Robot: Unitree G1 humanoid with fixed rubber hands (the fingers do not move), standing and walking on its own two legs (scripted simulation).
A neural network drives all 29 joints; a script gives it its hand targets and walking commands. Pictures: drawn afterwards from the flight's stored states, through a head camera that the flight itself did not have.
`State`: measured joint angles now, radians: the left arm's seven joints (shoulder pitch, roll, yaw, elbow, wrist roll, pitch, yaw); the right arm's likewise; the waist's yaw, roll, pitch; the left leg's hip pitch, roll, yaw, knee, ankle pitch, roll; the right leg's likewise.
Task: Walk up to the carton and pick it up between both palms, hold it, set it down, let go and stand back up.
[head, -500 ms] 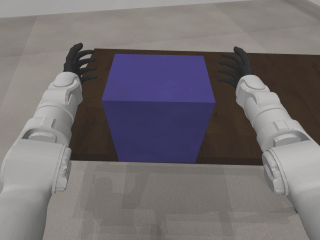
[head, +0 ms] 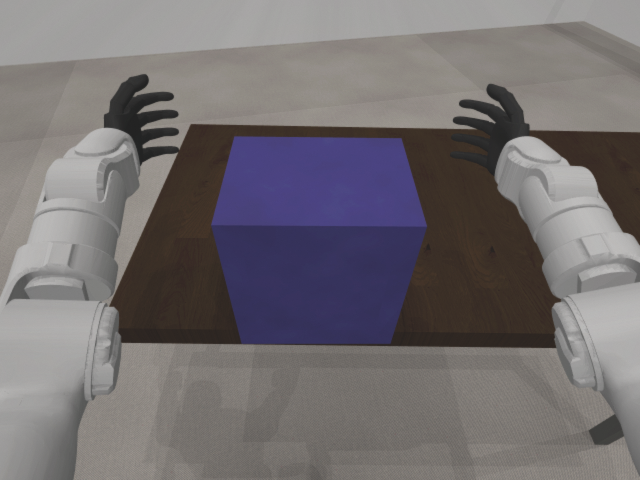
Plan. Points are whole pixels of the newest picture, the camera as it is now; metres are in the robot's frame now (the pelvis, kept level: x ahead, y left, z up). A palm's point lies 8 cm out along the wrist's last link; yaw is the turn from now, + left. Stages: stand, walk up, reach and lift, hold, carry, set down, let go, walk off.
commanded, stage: set down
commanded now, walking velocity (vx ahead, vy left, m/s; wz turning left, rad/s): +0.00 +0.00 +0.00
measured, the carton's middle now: (317, 246) +0.44 -0.01 +0.05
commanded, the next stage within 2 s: none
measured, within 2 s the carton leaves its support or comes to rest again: neither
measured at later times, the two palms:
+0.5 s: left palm (124, 235) +0.38 +0.22 +0.15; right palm (509, 237) +0.36 -0.23 +0.14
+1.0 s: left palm (127, 321) +0.31 +0.22 +0.08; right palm (506, 314) +0.29 -0.22 +0.08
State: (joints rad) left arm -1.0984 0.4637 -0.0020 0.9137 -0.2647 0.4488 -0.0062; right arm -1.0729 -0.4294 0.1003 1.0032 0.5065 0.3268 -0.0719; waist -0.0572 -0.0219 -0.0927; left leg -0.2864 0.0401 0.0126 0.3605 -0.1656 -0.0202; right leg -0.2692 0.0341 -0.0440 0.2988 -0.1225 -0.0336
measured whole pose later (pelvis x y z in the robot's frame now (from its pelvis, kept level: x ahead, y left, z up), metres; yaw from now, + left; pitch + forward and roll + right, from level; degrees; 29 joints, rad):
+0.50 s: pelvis -0.01 +0.01 +0.00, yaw +0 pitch +1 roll +0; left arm -0.59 0.36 0.11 0.38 -0.21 0.54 0.02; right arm -0.56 -0.35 -0.04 0.53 0.39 0.32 -0.04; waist -0.05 -0.04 -0.04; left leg -0.20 0.03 0.02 0.36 -0.17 -0.01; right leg -0.20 0.02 -0.03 0.33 -0.14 -0.02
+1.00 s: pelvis +0.01 +0.01 +0.00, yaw -1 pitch -1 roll +0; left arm -0.14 0.26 0.11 0.10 -0.20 0.36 0.01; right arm -0.09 -0.25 -0.07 0.15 0.29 0.20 -0.05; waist 0.00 -0.01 0.01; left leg -0.12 0.02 0.04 0.32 -0.18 -0.01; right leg -0.14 0.02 0.00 0.31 -0.15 -0.02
